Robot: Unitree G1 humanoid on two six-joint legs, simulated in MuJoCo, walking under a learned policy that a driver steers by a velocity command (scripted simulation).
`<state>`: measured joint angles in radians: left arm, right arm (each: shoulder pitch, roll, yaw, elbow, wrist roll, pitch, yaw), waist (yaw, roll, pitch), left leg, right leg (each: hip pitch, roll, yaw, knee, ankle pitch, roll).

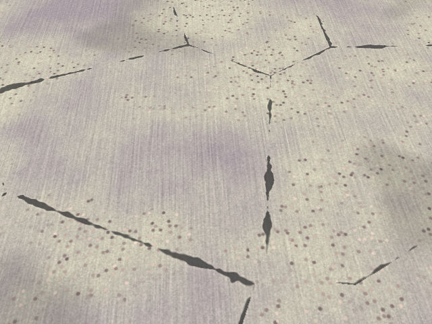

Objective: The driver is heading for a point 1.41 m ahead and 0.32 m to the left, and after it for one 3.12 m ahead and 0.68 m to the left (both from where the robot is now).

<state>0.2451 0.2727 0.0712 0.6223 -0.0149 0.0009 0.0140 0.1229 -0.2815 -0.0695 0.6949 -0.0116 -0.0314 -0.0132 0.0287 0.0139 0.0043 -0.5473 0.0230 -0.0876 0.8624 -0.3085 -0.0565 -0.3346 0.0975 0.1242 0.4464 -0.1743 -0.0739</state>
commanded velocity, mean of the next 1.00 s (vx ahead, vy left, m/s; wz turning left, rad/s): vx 0.45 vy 0.00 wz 0.30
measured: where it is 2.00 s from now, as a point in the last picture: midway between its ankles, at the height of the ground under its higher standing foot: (148, 176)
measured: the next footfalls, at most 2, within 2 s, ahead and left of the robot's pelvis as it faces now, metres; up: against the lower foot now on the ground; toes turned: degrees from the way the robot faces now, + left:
left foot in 0.18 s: +0.12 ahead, +0.14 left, +0.00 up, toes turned -5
right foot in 0.62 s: +0.41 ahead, -0.07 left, +0.00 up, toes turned +14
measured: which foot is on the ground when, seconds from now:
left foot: up 0.00-0.16, down 0.18-0.62, up 0.64-1.00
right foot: down 0.00-0.20, up 0.22-0.60, down 0.62-1.00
